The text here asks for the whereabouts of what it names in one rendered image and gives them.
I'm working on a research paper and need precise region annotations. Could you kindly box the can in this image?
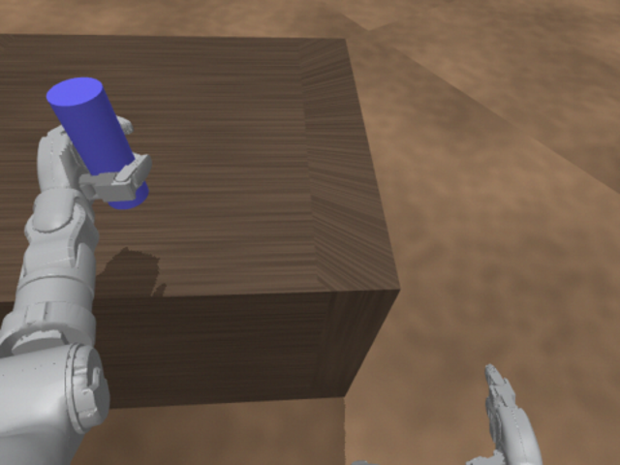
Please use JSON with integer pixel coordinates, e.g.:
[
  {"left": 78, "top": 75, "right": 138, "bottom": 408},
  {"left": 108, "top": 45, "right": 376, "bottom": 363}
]
[{"left": 46, "top": 77, "right": 149, "bottom": 209}]

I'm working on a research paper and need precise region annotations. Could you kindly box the left robot arm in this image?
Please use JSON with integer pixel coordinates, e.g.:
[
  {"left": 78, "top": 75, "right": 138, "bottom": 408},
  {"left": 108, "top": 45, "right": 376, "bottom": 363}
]
[{"left": 0, "top": 188, "right": 110, "bottom": 465}]

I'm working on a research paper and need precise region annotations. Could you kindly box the right robot hand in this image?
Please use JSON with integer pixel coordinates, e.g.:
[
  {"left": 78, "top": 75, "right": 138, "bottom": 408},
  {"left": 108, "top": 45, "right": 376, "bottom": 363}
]
[{"left": 465, "top": 364, "right": 543, "bottom": 465}]

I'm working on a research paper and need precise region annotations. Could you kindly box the left robot hand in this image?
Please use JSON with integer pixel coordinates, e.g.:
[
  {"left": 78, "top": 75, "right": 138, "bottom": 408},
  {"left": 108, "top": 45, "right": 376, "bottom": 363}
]
[{"left": 37, "top": 115, "right": 152, "bottom": 206}]

